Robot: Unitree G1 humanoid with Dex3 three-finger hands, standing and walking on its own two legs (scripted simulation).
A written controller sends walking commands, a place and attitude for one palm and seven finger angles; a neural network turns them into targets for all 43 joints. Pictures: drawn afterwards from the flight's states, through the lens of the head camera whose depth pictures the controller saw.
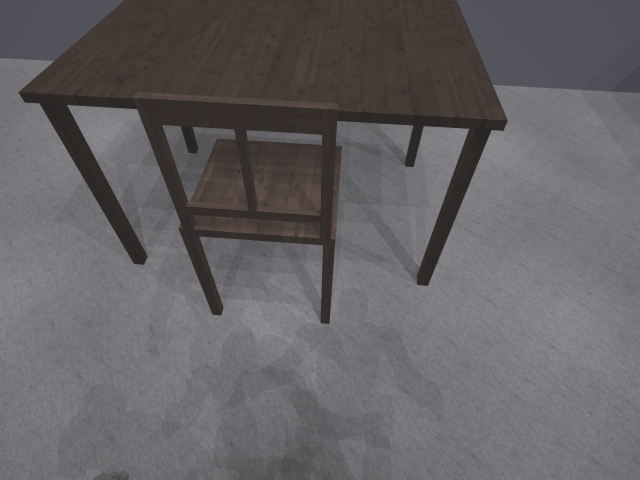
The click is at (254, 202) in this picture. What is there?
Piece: chair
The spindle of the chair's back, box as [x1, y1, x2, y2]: [234, 129, 257, 211]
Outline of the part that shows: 234,129 248,208 250,211 255,211 257,205 245,130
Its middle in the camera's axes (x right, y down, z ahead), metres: -0.17 -0.15 +0.88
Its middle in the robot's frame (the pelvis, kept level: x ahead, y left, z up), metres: +0.75 +0.21 -0.10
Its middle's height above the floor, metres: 0.67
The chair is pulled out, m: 0.00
